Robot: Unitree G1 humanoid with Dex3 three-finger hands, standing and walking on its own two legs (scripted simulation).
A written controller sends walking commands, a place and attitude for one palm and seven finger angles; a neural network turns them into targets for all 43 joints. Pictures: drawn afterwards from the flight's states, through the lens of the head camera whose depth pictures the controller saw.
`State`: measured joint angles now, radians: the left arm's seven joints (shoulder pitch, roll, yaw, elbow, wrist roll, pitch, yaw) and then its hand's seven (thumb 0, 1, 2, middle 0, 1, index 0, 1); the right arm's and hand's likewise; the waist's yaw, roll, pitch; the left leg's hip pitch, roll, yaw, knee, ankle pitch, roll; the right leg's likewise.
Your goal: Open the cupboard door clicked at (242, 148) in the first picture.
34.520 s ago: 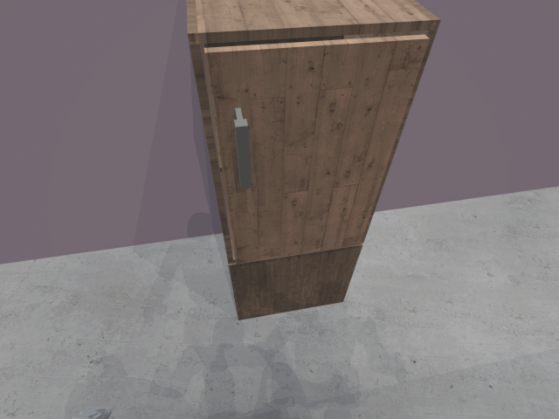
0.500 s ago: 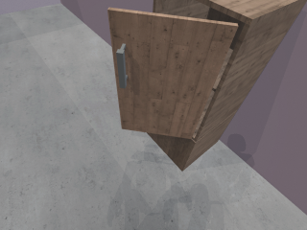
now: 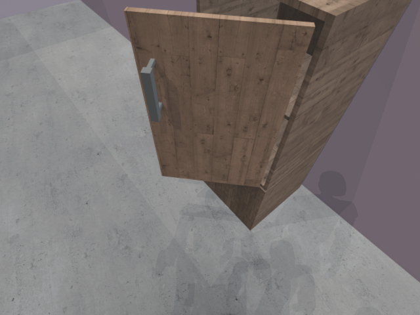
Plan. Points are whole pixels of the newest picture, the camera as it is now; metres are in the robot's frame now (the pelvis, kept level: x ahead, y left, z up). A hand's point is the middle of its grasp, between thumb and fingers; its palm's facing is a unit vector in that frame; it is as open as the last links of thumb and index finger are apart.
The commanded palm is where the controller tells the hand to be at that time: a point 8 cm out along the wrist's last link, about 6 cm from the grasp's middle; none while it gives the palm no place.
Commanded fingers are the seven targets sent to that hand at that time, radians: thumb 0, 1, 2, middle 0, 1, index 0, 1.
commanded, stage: come to a stop and stand still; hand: left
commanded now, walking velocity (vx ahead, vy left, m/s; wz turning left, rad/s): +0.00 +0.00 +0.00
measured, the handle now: (153, 91) +0.58 +0.18 +0.08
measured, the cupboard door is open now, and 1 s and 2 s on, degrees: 43 43 43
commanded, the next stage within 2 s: look again from close up in 0.46 s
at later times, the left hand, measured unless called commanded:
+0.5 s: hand out of the picture -0.01 +0.23 -0.16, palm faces -0.03 -0.96 -0.27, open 7.4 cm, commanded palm none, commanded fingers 0.00 0.90 0.90 -0.20 -0.30 -0.20 -0.30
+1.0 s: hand out of the picture +0.02 +0.18 -0.17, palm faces -0.03 -0.97 -0.23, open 7.3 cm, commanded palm none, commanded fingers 0.00 0.90 0.90 -0.20 -0.30 -0.20 -0.30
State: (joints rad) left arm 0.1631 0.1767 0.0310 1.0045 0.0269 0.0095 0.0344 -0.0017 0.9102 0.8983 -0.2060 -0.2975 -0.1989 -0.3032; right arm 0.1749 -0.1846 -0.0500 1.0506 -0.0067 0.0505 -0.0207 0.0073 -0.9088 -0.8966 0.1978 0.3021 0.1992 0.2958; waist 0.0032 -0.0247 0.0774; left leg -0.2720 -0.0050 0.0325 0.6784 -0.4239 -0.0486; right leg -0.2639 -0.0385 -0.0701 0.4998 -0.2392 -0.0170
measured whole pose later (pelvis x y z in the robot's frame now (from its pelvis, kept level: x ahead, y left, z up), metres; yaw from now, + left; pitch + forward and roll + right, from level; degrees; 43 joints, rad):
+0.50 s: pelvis -0.02 +0.04 +0.00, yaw -2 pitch -1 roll +1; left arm 0.30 0.18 -0.01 1.06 0.02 0.02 0.02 0.00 0.91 0.90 -0.20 -0.30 -0.20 -0.30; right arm 0.28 -0.20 0.00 1.00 -0.02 -0.01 -0.02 0.01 -0.92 -0.90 0.20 0.30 0.20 0.30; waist 0.01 0.04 0.03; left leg -0.17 -0.05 0.11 0.45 -0.27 0.06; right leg -0.28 -0.08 0.00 0.50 -0.21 0.04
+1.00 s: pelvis +0.00 +0.00 +0.00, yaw -1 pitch -1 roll +1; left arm 0.24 0.16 -0.01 1.11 0.02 -0.01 0.03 0.00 0.93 0.90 -0.21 -0.30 -0.20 -0.30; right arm 0.28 -0.16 0.01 1.12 -0.02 -0.02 -0.03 0.01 -0.91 -0.90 0.20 0.30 0.20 0.30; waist 0.00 0.01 0.04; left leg -0.13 0.00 0.09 0.42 -0.27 0.01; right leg -0.24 -0.03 -0.03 0.48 -0.22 -0.01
